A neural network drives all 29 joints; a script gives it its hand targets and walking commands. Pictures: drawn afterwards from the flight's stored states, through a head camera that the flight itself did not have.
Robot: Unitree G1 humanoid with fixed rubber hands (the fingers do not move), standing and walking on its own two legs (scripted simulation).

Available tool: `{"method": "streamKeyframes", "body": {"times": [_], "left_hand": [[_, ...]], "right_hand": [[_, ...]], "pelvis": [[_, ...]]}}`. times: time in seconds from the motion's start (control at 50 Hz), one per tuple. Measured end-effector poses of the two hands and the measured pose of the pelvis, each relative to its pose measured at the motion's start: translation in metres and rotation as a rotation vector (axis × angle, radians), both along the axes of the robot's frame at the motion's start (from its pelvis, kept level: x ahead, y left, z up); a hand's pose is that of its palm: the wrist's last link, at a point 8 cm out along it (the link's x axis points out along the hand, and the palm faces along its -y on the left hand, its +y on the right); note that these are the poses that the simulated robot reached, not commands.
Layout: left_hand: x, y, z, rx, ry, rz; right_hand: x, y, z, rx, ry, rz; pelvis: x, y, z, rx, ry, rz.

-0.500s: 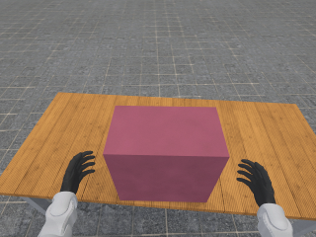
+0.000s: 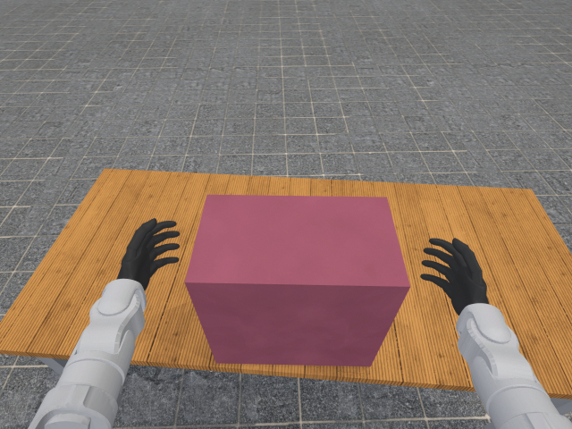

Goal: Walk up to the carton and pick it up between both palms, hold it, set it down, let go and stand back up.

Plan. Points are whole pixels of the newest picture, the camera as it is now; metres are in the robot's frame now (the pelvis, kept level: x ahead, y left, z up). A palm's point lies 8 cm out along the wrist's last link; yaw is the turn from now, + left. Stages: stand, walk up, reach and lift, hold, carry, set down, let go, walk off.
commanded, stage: reach and lift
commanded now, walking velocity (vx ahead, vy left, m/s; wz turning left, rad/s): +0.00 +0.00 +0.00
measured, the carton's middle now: (294, 286) +0.39 +0.01 -0.08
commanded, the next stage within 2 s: none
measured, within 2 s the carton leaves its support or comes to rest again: neither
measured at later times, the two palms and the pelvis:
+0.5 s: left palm (137, 208) +0.40 +0.24 +0.12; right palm (477, 234) +0.38 -0.25 +0.09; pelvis +0.01 +0.01 +0.00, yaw +0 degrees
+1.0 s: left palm (145, 215) +0.41 +0.24 +0.09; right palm (466, 233) +0.39 -0.24 +0.08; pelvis +0.00 +0.01 +0.00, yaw +0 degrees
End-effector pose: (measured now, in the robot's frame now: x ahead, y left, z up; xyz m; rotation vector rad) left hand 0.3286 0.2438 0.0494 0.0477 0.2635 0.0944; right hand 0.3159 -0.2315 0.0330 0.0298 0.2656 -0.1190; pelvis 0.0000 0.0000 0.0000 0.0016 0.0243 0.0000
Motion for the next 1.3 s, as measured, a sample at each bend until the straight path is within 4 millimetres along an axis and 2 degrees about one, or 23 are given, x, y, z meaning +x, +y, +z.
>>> {"method": "streamKeyframes", "body": {"times": [0.14,0.46,0.7,0.8,0.88,0.94,1.08,1.14,1.2,1.3], "left_hand": [[0.02,0.001,0.013,0.003,0.007,-0.004],[0.064,0.0,0.062,0.022,0.004,-0.013],[0.083,0.0,0.079,0.017,0.022,-0.002],[0.089,-0.001,0.082,0.023,0.025,0.001],[0.09,-0.001,0.075,0.03,0.037,0.001],[0.085,-0.001,0.061,0.034,0.052,-0.003],[0.066,-0.002,0.009,0.04,0.099,0.006],[0.063,-0.006,-0.006,0.045,0.094,0.013],[0.066,-0.01,-0.011,0.046,0.064,0.017],[0.077,-0.015,-0.011,0.049,0.026,0.022]], "right_hand": [[0.019,-0.003,0.013,-0.004,0.0,-0.008],[0.063,-0.013,0.054,-0.014,-0.026,-0.012],[0.082,-0.016,0.08,-0.021,-0.013,-0.015],[0.089,-0.014,0.085,-0.018,0.002,-0.015],[0.09,-0.013,0.079,-0.018,0.017,-0.022],[0.086,-0.011,0.065,-0.022,0.035,-0.025],[0.068,0.0,0.013,-0.02,0.09,-0.017],[0.064,0.007,-0.006,-0.011,0.097,-0.006],[0.066,0.013,-0.015,-0.007,0.071,0.005],[0.076,0.015,-0.017,-0.028,0.027,0.011]], "pelvis": [[0.003,0.002,0.001,-0.003,0.021,-0.002],[0.009,0.007,0.002,-0.011,0.051,-0.002],[0.004,0.006,0.002,-0.01,0.083,-0.003],[0.001,0.006,0.001,-0.011,0.1,-0.003],[-0.001,0.006,0.0,-0.013,0.109,0.0],[-0.003,0.007,-0.001,-0.014,0.113,0.003],[-0.007,0.006,-0.006,-0.014,0.161,0.007],[-0.01,0.006,-0.011,-0.014,0.201,0.008],[-0.014,0.006,-0.016,-0.013,0.246,0.007],[-0.021,0.004,-0.026,-0.008,0.304,0.003]]}}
